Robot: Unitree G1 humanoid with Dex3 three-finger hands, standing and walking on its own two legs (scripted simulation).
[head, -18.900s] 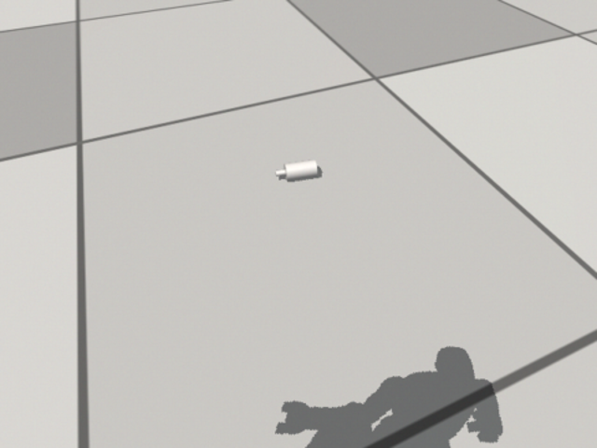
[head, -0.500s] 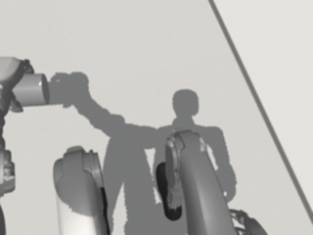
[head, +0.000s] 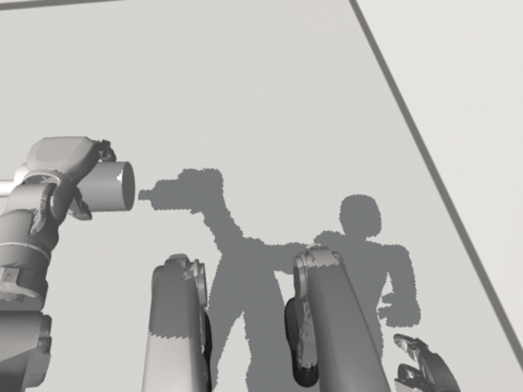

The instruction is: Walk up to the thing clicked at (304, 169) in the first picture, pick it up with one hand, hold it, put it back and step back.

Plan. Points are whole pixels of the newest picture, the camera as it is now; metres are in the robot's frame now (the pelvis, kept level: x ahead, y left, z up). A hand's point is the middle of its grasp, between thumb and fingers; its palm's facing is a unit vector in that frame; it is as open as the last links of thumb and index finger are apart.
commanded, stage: lift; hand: left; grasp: from above
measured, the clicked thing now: (64, 187) +0.44 +0.32 -0.13
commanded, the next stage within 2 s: hold in 1.04 s
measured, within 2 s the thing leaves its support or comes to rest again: neither
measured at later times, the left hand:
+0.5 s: hand (8, 177) +0.36 +0.25 +0.12, palm faces -0.44 -0.09 -0.89, open 10.8 cm
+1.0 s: hand out of the picture +0.38 +0.23 +0.21, palm faces -0.44 -0.09 -0.89, open 10.7 cm
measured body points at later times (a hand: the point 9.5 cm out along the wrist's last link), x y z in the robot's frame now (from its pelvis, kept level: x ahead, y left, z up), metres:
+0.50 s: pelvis +0.02 -0.01 +0.18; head +0.11 +0.01 +0.63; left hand +0.38 +0.26 +0.17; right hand +0.14 -0.26 +0.07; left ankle +0.08 +0.11 -0.41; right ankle +0.10 -0.14 -0.41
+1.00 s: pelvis +0.06 -0.01 +0.28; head +0.11 -0.01 +0.73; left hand +0.39 +0.23 +0.26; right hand +0.16 -0.27 +0.15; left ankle +0.08 +0.11 -0.41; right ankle +0.10 -0.14 -0.41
